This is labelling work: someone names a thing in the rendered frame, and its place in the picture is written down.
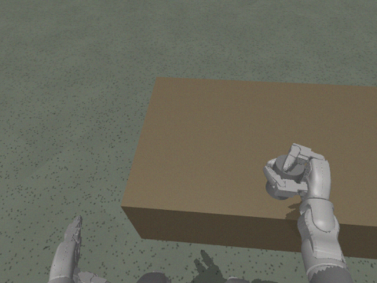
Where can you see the right robot hand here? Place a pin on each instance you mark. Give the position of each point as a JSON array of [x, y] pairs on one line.
[[315, 181]]

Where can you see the left robot hand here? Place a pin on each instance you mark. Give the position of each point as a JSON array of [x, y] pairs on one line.
[[65, 262]]

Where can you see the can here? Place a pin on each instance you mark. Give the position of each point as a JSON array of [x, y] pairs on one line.
[[294, 173]]

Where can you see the right robot arm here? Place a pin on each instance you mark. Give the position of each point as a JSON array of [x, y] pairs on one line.
[[322, 255]]

